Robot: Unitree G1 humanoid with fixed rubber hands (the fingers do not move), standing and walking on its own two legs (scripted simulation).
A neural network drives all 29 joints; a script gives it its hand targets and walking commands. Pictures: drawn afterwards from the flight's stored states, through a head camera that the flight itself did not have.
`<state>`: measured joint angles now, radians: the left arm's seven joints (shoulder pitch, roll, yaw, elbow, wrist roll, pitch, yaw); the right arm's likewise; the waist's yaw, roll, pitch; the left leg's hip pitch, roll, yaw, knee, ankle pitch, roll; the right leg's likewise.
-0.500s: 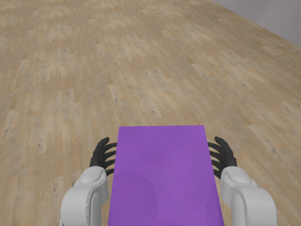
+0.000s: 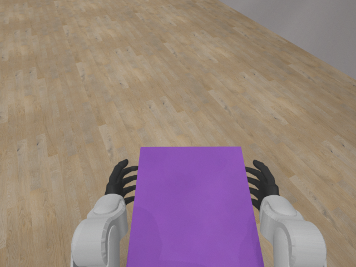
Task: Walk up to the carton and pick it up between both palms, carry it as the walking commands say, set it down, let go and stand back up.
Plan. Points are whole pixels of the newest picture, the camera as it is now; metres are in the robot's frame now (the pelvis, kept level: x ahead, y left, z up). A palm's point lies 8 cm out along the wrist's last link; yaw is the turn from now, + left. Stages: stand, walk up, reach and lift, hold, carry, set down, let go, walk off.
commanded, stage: carry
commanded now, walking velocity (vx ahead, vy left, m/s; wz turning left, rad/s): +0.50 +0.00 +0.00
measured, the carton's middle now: (189, 217) +0.24 +0.00 -0.01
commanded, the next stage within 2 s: none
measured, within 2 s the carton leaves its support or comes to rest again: neither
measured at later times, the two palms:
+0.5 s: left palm (136, 90) +0.57 +0.15 +0.08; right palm (234, 86) +0.60 -0.14 +0.08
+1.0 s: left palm (129, 35) +0.91 +0.22 +0.08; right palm (202, 35) +0.91 -0.07 +0.09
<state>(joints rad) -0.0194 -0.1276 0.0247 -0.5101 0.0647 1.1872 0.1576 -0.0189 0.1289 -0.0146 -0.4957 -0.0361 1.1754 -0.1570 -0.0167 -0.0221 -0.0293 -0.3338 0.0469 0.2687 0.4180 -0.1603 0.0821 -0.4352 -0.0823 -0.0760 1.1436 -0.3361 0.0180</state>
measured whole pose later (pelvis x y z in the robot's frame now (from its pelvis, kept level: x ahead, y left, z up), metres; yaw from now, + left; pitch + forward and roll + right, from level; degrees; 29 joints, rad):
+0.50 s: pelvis +0.34 -0.02 +0.00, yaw +5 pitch +4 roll +0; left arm -0.01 -0.13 0.01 -0.52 0.05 1.19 0.16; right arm -0.02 0.13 -0.02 -0.54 -0.05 1.21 -0.15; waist 0.02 0.03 -0.04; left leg -0.41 0.08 0.04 1.18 -0.37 0.01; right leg -0.34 -0.04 -0.26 0.46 -0.18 -0.08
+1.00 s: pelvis +0.67 +0.07 +0.00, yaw +1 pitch +4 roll +0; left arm -0.02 -0.13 0.02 -0.52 0.07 1.20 0.16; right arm -0.01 0.13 -0.01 -0.50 -0.04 1.18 -0.15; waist -0.02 -0.03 -0.04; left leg -0.31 0.05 0.25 0.39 -0.16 0.07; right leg -0.45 -0.10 -0.08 1.11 -0.33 0.02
